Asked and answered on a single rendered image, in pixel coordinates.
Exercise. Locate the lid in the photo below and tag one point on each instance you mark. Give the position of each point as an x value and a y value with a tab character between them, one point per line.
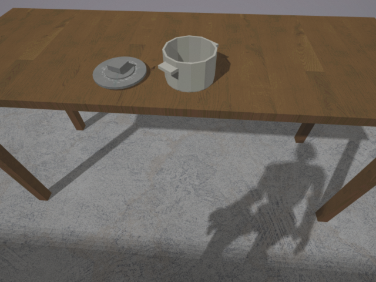
132	75

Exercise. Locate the knob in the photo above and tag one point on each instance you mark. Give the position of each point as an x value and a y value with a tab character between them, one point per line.
118	65

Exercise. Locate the table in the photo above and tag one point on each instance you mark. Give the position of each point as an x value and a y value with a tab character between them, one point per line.
280	68

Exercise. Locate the pot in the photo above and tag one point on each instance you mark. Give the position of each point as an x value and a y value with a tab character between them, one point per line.
189	63

